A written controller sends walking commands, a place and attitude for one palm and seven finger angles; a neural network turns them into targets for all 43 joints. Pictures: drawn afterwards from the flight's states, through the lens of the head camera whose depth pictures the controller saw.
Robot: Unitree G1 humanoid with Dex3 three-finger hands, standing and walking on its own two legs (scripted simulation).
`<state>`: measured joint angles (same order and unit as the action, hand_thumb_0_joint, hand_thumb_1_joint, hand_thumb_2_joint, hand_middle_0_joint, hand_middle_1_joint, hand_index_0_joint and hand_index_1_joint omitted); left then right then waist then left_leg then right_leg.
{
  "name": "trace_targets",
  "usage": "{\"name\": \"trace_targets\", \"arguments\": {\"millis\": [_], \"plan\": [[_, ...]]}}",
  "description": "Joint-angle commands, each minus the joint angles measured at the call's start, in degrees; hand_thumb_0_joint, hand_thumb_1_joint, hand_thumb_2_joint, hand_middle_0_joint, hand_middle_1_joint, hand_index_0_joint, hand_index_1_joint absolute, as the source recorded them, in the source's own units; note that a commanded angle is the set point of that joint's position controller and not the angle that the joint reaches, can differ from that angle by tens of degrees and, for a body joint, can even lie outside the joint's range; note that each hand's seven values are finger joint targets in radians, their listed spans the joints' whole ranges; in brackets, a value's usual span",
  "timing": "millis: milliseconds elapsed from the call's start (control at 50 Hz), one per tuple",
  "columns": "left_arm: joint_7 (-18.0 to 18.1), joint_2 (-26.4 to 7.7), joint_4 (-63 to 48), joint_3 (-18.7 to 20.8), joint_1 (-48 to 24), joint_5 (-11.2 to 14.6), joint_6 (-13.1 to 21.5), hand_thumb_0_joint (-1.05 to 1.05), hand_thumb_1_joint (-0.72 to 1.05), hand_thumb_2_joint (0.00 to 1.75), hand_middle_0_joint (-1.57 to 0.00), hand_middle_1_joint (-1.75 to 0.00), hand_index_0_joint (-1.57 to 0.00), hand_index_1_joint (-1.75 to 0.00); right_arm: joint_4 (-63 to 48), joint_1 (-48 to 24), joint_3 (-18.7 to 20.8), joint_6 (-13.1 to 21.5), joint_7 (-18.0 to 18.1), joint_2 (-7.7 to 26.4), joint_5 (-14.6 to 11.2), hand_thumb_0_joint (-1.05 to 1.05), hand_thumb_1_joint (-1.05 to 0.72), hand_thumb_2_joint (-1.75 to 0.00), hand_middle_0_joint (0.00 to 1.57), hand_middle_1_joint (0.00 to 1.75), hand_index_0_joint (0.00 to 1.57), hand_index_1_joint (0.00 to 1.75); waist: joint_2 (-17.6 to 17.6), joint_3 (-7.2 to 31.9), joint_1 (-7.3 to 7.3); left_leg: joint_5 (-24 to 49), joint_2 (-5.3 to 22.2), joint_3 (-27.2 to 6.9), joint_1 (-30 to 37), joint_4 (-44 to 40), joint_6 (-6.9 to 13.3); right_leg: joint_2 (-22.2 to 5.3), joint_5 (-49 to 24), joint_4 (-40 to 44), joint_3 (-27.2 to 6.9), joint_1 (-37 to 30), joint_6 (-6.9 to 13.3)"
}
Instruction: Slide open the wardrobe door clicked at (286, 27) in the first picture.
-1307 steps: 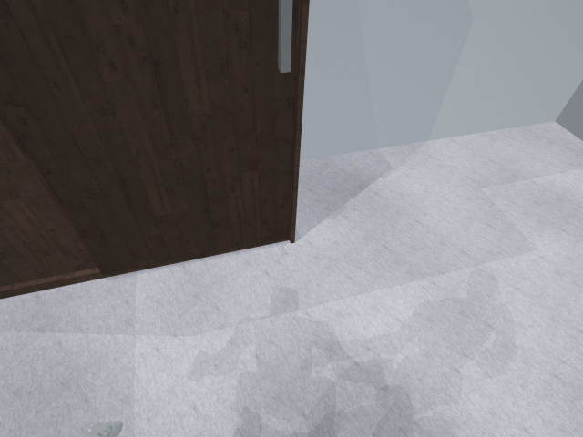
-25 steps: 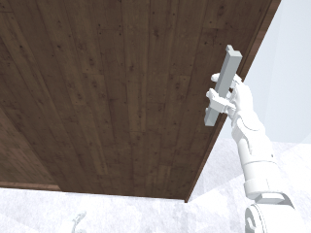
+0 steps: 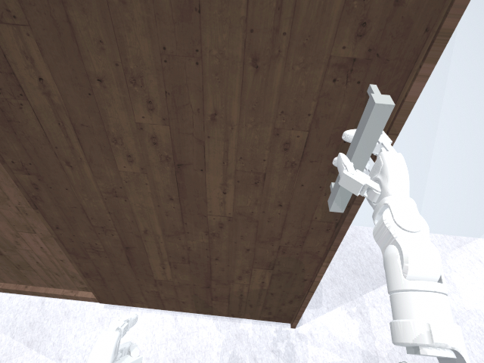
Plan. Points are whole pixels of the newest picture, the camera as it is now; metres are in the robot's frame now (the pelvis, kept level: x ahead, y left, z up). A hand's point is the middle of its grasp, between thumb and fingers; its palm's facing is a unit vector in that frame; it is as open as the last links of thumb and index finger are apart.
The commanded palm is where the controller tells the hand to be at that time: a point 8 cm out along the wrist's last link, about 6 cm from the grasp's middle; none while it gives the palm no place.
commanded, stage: tug the door sideways, standing still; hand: right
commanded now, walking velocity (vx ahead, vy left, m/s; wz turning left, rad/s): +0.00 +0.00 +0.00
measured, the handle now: (352, 153) +0.43 -0.15 +0.17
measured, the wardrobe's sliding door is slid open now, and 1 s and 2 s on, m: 0.00 0.00 0.04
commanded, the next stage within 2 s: step sideways, sliding the door along in 0.92 s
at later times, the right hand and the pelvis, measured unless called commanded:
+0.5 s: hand (344, 172) +0.38 -0.12 +0.17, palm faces +0.08 +1.00 -0.04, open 6.3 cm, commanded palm +0.35 -0.13 +0.17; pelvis -0.01 +0.00 +0.00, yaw -5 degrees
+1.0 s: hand (342, 173) +0.37 -0.12 +0.17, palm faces +0.07 +1.00 -0.05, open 6.4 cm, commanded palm +0.36 -0.12 +0.17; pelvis -0.04 -0.01 -0.01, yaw -6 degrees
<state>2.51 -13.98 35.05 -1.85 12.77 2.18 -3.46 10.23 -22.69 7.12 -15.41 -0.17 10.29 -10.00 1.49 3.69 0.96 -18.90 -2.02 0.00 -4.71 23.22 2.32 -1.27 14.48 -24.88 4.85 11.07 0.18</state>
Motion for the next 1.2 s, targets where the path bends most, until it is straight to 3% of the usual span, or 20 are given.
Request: {"name": "trace_targets", "arguments": {"millis": [0,80,160,200,240,280,340,420,520,680,840,1000,1020,1040,1060,1080,1100,1120,1140,1180], "plan": [[0.3,-6.0,-9.6,2.1,-8.4,-0.4,2.3,0.00,0.90,0.90,-0.20,-0.30,-0.20,-0.30,-20.4,-15.6,-2.9,2.0,-2.6,3.6,-0.7,0.00,-0.90,-0.90,0.45,1.40,0.45,1.40,-3.7,17.0,-2.92,48.0,1.9,0.4,3.3,1.9,-2.2,0.6,-33.4,-2.8,-2.7,-12.1,2.7],[1.4,-6.4,-6.7,2.2,-7.5,-0.4,1.8,0.00,0.90,0.90,-0.20,-0.30,-0.20,-0.30,-14.7,-28.2,-2.7,0.1,-1.0,4.4,-0.2,0.00,-0.90,-0.90,0.45,1.40,0.45,1.40,-3.1,12.6,-0.08,39.5,1.0,0.7,-2.2,0.2,-1.7,0.5,-29.4,-2.9,-3.3,-12.6,2.6],[1.4,-5.8,-6.0,2.2,-7.0,-0.8,1.7,0.00,0.90,0.90,-0.20,-0.30,-0.20,-0.30,-15.1,-29.9,-5.8,-0.6,-0.1,0.8,0.6,0.00,-0.90,-0.90,0.45,1.40,0.45,1.40,0.7,16.1,0.07,40.9,1.1,1.1,-3.1,1.4,-1.2,0.8,-35.3,-4.6,-4.3,-15.7,2.6],[1.2,-5.7,-5.8,2.2,-6.5,-1.1,1.5,0.00,0.90,0.90,-0.20,-0.30,-0.20,-0.30,-14.4,-30.1,-7.3,-0.7,0.1,-0.8,0.9,0.00,-0.90,-0.90,0.45,1.40,0.45,1.40,-0.8,18.2,0.15,41.9,1.1,1.4,-3.2,2.2,-1.2,0.8,-37.5,-5.4,-5.0,-16.4,2.5],[1.3,-5.7,-5.6,2.3,-6.4,-1.2,1.4,0.00,0.90,0.90,-0.20,-0.30,-0.20,-0.30,-13.2,-30.2,-9.0,-0.1,0.2,-2.3,1.1,0.00,-0.90,-0.90,0.45,1.40,0.45,1.40,-4.2,17.7,0.78,41.6,1.1,1.6,-3.3,2.3,-1.5,0.7,-36.2,-5.3,-5.3,-15.9,2.6],[1.2,-5.3,-5.8,2.2,-7.0,-1.2,1.6,0.00,0.90,0.90,-0.20,-0.30,-0.20,-0.30,-12.6,-32.0,-10.9,0.8,0.3,-4.7,0.9,0.00,-0.90,-0.90,0.45,1.40,0.45,1.40,-4.7,16.9,1.17,38.6,1.1,1.8,-4.2,2.1,-1.4,0.7,-33.2,-4.9,-5.7,-15.4,2.5],[1.0,-5.3,-5.5,2.1,-7.1,-1.3,2.1,0.00,0.90,0.90,-0.20,-0.30,-0.20,-0.30,-10.2,-34.4,-12.8,2.5,0.2,-6.4,1.1,0.00,-0.90,-0.90,0.45,1.40,0.45,1.40,-4.8,15.5,1.51,35.2,0.9,1.8,-5.7,1.7,-1.2,0.9,-30.1,-4.8,-6.1,-15.1,2.6],[0.3,-4.9,-5.3,2.0,-6.7,-1.2,2.5,0.00,0.90,0.90,-0.20,-0.30,-0.20,-0.30,-9.8,-38.4,-15.8,3.8,-0.3,-9.1,1.6,0.00,-0.90,-0.90,0.45,1.40,0.45,1.40,-0.5,17.6,2.00,34.3,0.8,1.9,-8.5,2.7,-0.8,0.7,-33.5,-6.2,-7.0,-17.9,2.4],[-0.3,-4.8,-5.1,2.1,-6.5,-1.0,3.4,0.00,0.90,0.90,-0.20,-0.30,-0.20,-0.30,-6.6,-42.0,-18.7,5.3,-0.5,-12.0,1.5,0.00,-0.90,-0.90,0.45,1.40,0.45,1.40,-2.9,17.1,2.86,30.1,0.5,2.4,-10.3,2.9,-0.7,0.7,-27.9,-6.2,-7.9,-16.3,2.2],[-0.7,-5.3,-3.6,2.3,-5.0,-0.8,5.2,0.00,0.90,0.90,-0.20,-0.30,-0.20,-0.30,-1.8,-47.1,-18.3,8.2,0.1,-12.0,1.0,0.00,-0.90,-0.90,0.45,1.40,0.45,1.40,-1.9,18.8,3.31,26.8,0.3,2.3,-11.8,3.2,-0.6,1.1,-23.8,-6.5,-8.2,-15.4,2.0],[-0.9,-5.9,-2.2,2.4,-3.6,-0.6,7.0,0.00,0.90,0.90,-0.20,-0.30,-0.20,-0.30,5.2,-49.0,-17.6,10.4,0.5,-12.1,-0.1,0.00,-0.90,-0.90,0.45,1.40,0.45,1.40,-3.4,15.6,3.36,20.6,0.0,2.3,-13.4,2.1,-0.7,1.3,-16.9,-5.5,-8.3,-12.0,2.0],[-1.2,-5.9,-1.5,2.4,-2.9,-0.3,8.6,0.00,0.90,0.90,-0.20,-0.30,-0.20,-0.30,5.3,-55.8,-17.3,13.0,1.5,-11.5,0.0,0.00,-0.90,-0.90,0.45,1.40,0.45,1.40,-1.0,17.2,3.92,17.6,-0.2,2.4,-15.7,2.4,-0.4,0.8,-15.5,-5.3,-8.9,-13.9,1.6],[1.1,-9.1,-1.4,3.0,-1.4,0.1,7.3,0.00,0.90,0.90,-0.20,-0.30,-0.20,-0.30,5.4,-54.1,2.3,18.6,5.0,17.8,4.3,0.00,-0.90,-0.90,0.45,1.40,0.45,1.40,-3.2,15.2,0.33,12.0,2.7,-1.0,-14.7,2.0,-3.8,-4.0,-12.1,-5.5,-9.7,-10.4,4.7],[1.9,-7.7,-1.1,2.4,-2.6,-0.1,6.7,0.00,0.90,0.90,-0.20,-0.30,-0.20,-0.30,6.7,-51.6,-0.9,21.0,5.4,14.2,4.8,0.00,-0.90,-0.90,0.45,1.40,0.45,1.40,-4.0,13.4,0.20,10.5,3.0,-0.9,-12.7,1.3,-3.4,-3.6,-7.7,-3.6,-9.2,-8.9,4.7],[2.1,-6.8,-1.3,2.5,-3.7,-0.3,6.5,0.00,0.90,0.90,-0.20,-0.30,-0.20,-0.30,7.8,-49.4,-5.8,21.7,4.9,7.2,4.3,0.00,-0.90,-0.90,0.45,1.40,0.45,1.40,-4.6,13.2,0.94,10.5,3.2,0.0,-13.1,3.0,-3.7,-4.6,-5.8,-4.0,-9.2,-9.8,5.0],[2.6,-6.0,-2.6,2.3,-4.5,-0.3,6.8,0.00,0.90,0.90,-0.20,-0.30,-0.20,-0.30,6.1,-49.5,-9.9,22.2,3.9,1.9,3.6,0.00,-0.90,-0.90,0.45,1.40,0.45,1.40,-1.3,14.6,1.87,6.9,2.3,1.0,-14.7,7.8,-3.4,-7.5,-1.4,-2.6,-12.7,-11.3,5.7],[3.2,-5.9,-3.5,2.3,-5.9,-0.4,6.8,0.00,0.90,0.90,-0.20,-0.30,-0.20,-0.30,4.8,-49.9,-11.6,22.8,3.4,0.2,3.0,0.00,-0.90,-0.90,0.45,1.40,0.45,1.40,4.4,14.9,2.21,1.5,0.9,1.2,-17.6,14.7,-3.2,-12.2,4.7,0.7,-19.8,-12.3,8.1],[3.6,-6.0,-3.7,2.5,-6.7,-0.5,6.5,0.00,0.90,0.90,-0.20,-0.30,-0.20,-0.30,4.4,-50.3,-11.4,22.9,3.4,0.8,2.6,0.00,-0.90,-0.90,0.45,1.40,0.45,1.40,8.6,14.4,1.98,-5.3,-0.2,0.1,-20.9,21.5,-2.5,-17.2,8.0,3.6,-27.7,-13.4,11.1],[3.9,-5.9,-4.0,2.4,-6.8,-0.5,6.3,0.00,0.90,0.90,-0.20,-0.30,-0.20,-0.30,3.6,-50.8,-10.3,23.0,3.8,2.8,2.6,0.00,-0.90,-0.90,0.45,1.40,0.45,1.40,9.1,13.7,1.77,-11.7,-0.3,-1.6,-25.0,27.6,-1.7,-20.0,8.6,5.8,-33.3,-15.2,13.4],[3.7,-5.5,-3.4,2.4,-6.8,-0.6,5.6,0.00,0.90,0.90,-0.20,-0.30,-0.20,-0.30,1.9,-50.1,-7.8,22.6,4.5,5.5,2.7,0.00,-0.90,-0.90,0.45,1.40,0.45,1.40,6.9,12.2,1.33,-14.8,1.7,-4.7,-28.0,30.7,-1.0,-22.4,0.6,4.7,-33.5,-16.5,14.3]]}}
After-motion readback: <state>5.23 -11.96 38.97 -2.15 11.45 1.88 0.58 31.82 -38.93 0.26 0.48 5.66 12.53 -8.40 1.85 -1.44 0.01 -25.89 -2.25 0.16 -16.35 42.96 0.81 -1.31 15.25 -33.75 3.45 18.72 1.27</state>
